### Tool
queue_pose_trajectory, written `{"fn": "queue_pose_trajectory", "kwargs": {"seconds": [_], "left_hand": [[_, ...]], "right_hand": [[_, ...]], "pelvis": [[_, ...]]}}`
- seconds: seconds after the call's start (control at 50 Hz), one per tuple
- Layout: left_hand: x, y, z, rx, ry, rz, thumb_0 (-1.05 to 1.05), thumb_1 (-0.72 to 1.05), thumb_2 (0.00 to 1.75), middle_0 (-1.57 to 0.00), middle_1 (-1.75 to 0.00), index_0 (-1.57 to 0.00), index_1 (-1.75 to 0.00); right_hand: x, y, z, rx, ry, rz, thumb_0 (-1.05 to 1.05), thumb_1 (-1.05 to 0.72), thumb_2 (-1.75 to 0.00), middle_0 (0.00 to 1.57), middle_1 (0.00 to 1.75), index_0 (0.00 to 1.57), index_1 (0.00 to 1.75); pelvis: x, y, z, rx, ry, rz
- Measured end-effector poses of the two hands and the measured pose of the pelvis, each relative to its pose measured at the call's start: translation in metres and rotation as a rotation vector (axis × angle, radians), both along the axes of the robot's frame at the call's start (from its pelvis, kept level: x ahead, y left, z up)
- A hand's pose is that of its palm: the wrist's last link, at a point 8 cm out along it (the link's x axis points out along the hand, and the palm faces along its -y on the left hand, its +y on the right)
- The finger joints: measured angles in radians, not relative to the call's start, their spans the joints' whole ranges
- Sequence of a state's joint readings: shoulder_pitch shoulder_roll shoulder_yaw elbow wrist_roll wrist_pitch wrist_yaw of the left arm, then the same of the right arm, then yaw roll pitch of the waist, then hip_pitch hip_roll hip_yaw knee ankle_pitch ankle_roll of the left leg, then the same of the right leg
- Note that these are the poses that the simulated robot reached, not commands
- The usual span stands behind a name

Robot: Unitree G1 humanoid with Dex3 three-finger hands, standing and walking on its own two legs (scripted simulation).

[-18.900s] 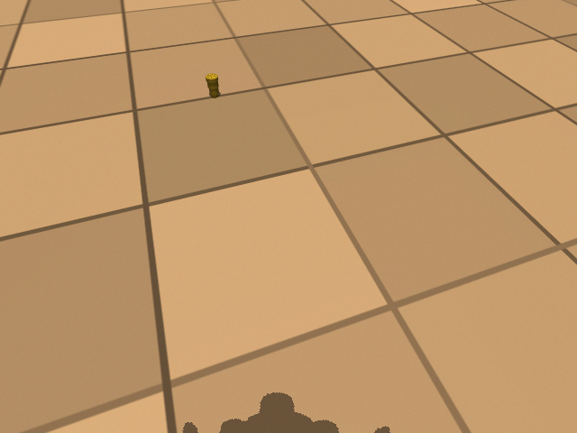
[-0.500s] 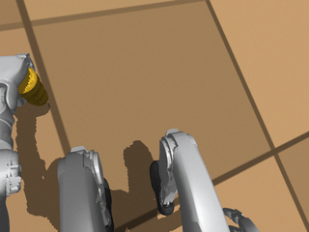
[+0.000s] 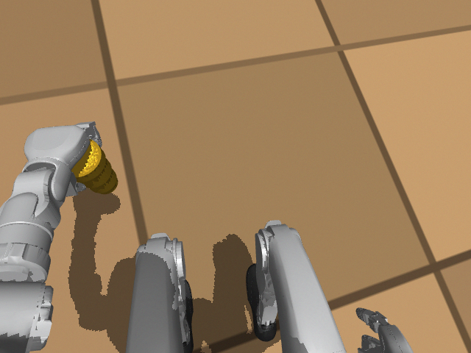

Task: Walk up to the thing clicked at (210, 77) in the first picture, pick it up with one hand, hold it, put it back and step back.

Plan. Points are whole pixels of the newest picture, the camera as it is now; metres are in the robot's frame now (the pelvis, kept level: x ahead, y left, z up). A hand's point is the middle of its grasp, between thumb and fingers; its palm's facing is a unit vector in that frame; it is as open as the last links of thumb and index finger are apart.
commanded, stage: lift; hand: left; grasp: from above
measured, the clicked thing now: (93, 171) +0.45 +0.25 -0.18
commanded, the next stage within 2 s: hold in 1.06 s
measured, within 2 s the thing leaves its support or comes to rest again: neither
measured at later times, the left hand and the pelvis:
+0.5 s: hand (4, 174) +0.37 +0.26 +0.07, palm faces -0.48 -0.09 -0.87, open 10.4 cm; pelvis +0.03 +0.01 +0.17, yaw +2 degrees
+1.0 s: hand out of the picture +0.37 +0.24 +0.17, palm faces -0.46 -0.11 -0.88, open 10.4 cm; pelvis +0.07 +0.00 +0.26, yaw +2 degrees
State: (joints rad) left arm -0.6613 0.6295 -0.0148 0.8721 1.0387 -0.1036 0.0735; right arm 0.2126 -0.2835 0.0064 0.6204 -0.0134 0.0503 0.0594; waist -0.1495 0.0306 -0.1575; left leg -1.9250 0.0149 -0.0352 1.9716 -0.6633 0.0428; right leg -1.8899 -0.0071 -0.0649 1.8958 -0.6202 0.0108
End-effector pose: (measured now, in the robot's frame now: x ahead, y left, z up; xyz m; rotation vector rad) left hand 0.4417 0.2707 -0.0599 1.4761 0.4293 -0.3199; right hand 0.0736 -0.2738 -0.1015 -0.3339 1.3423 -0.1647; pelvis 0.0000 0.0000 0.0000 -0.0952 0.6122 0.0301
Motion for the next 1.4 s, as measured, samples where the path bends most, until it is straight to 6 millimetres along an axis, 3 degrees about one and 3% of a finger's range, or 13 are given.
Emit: {"fn": "queue_pose_trajectory", "kwargs": {"seconds": [0.22,0.44,0.64,0.82,0.98,1.4], "left_hand": [[-0.032,-0.001,0.093,0.015,-0.012,0.053,0.01,-0.13,0.94,-0.77,-1.06,-0.46,-0.99],[-0.064,-0.009,0.172,-0.004,0.023,0.048,0.01,-0.12,0.93,-0.76,-1.06,-0.45,-1.00],[-0.070,-0.011,0.222,0.021,0.017,0.049,0.01,-0.12,0.92,-0.76,-1.06,-0.45,-1.00],[-0.064,-0.020,0.260,0.010,0.007,0.076,0.01,-0.12,0.93,-0.76,-1.06,-0.45,-1.00],[-0.064,-0.026,0.282,0.003,0.006,0.071,0.01,-0.12,0.93,-0.76,-1.05,-0.45,-0.99],[-0.066,-0.031,0.323,0.014,-0.002,0.059,0.02,-0.12,0.91,-0.78,-1.03,-0.46,-0.98]], "right_hand": [[0.037,0.010,0.071,0.020,-0.146,-0.021,0.00,-0.94,-0.91,0.20,0.30,0.20,0.30],[0.037,0.020,0.149,0.021,-0.191,-0.071,0.00,-0.93,-0.91,0.20,0.30,0.21,0.30],[0.041,0.020,0.198,0.013,-0.208,-0.077,0.00,-0.92,-0.91,0.20,0.30,0.21,0.30],[0.051,0.019,0.229,0.025,-0.224,-0.081,0.00,-0.92,-0.91,0.20,0.30,0.21,0.30],[0.066,0.016,0.249,0.036,-0.241,-0.077,0.00,-0.92,-0.91,0.20,0.30,0.21,0.30],[0.108,0.011,0.277,0.056,-0.323,-0.063,0.00,-0.92,-0.90,0.20,0.30,0.21,0.30]], "pelvis": [[0.008,0.000,0.076,0.017,-0.091,0.007],[0.024,0.004,0.154,0.035,-0.209,0.010],[0.040,0.008,0.203,0.048,-0.293,0.008],[0.054,0.007,0.236,0.061,-0.355,0.004],[0.064,0.004,0.256,0.071,-0.396,0.003],[0.081,0.001,0.282,0.085,-0.474,0.004]]}}
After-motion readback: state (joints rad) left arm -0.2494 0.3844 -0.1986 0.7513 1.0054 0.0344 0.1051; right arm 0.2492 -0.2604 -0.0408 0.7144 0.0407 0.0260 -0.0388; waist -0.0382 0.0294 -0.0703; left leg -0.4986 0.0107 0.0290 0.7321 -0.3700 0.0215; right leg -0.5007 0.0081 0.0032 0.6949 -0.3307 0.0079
